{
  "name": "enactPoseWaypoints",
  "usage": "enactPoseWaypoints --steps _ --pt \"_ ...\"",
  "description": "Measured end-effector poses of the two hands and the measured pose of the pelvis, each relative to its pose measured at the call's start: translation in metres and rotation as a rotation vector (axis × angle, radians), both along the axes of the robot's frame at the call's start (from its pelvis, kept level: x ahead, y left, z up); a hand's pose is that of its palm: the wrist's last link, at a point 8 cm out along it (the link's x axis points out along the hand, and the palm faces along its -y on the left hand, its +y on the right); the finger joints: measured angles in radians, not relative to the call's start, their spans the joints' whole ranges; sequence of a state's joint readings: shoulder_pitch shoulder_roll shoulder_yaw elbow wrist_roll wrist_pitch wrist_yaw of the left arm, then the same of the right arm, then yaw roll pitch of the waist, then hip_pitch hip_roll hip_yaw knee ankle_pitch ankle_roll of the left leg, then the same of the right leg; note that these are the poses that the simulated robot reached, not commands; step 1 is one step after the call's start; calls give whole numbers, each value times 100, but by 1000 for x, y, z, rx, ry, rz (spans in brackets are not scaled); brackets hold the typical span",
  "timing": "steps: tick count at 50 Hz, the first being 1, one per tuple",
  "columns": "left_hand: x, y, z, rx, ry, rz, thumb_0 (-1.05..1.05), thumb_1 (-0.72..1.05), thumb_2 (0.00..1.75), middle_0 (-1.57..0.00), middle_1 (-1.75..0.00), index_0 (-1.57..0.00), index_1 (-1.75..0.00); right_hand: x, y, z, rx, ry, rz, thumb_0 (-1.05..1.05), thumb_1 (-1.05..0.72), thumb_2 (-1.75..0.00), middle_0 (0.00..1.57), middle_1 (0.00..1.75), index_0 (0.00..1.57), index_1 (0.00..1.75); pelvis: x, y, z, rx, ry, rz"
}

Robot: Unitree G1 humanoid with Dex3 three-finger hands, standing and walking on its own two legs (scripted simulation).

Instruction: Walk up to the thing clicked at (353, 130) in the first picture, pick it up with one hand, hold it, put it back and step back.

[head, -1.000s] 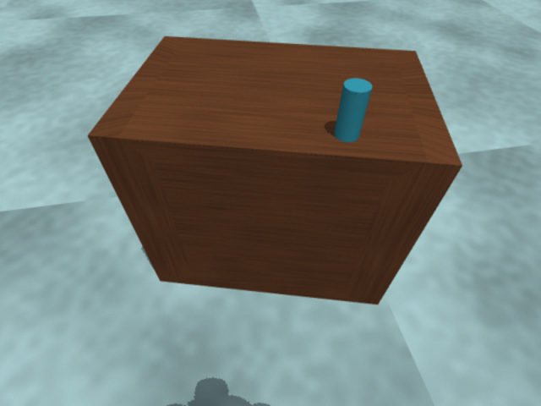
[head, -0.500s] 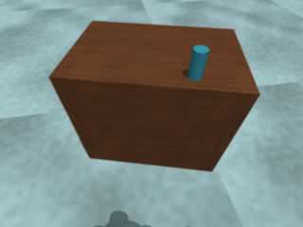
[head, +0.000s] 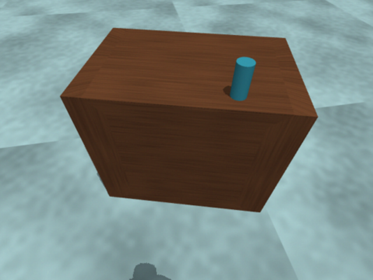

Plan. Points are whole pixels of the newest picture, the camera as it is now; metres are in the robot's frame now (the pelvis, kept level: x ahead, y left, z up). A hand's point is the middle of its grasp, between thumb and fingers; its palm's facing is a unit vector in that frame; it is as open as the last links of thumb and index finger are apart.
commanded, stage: stand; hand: right
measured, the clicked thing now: (242, 79) +0.73 -0.19 +0.03
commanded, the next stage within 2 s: walk up in 0.12 s
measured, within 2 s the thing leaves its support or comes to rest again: neither
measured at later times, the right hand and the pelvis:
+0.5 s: hand out of the picture +0.13 -0.21 -0.16, palm faces +0.01 +0.91 -0.41, open 7.4 cm; pelvis +0.07 +0.08 -0.03, yaw -1 degrees
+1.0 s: hand (247, 233) +0.28 -0.17 -0.17, palm faces +0.01 +0.95 -0.30, open 7.4 cm; pelvis +0.23 +0.10 -0.02, yaw -4 degrees
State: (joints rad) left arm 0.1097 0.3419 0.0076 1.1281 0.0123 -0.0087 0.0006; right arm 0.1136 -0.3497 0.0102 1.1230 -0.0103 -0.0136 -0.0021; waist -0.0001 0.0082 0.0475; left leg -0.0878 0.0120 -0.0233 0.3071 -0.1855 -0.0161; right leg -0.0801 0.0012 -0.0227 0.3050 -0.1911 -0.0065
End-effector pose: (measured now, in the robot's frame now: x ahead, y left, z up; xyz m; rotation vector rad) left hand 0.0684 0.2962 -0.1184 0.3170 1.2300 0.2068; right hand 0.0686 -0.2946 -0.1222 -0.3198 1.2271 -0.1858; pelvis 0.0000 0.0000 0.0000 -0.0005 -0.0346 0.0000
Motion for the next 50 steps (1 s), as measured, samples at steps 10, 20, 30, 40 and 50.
enactPoseWaypoints --steps 10,20,30,40,50 --pt "-6 10 2 5 -42 3 1 90 90 -20 -30 -21 -30 1 -4 0 4 -11 13 0 -91 -89 21 30 20 30 2 5 -4 -8 -2 4" --pt "-24 89 1 75 44 39 1 90 90 -20 -30 -21 -30 41 14 12 -46 -34 39 1 -91 -89 20 30 20 30 39 52 -15 -33 -14 6" --pt "73 132 -7 69 8 -60 1 91 90 -20 -30 -20 -30 51 68 8 -37 -43 -51 0 -91 -89 21 30 20 30 95 93 -20 7 -23 -33" --pt "185 114 15 90 -103 -159 1 91 90 -20 -30 -20 -30 90 74 -21 38 -4 -76 0 -90 -89 21 30 21 30 167 90 -25 15 -20 -58" --pt "225 120 31 114 -114 -118 0 90 90 -20 -30 -21 -30 207 78 -15 38 -83 -17 1 -91 -89 21 30 20 30 231 100 -17 -3 -18 -75"
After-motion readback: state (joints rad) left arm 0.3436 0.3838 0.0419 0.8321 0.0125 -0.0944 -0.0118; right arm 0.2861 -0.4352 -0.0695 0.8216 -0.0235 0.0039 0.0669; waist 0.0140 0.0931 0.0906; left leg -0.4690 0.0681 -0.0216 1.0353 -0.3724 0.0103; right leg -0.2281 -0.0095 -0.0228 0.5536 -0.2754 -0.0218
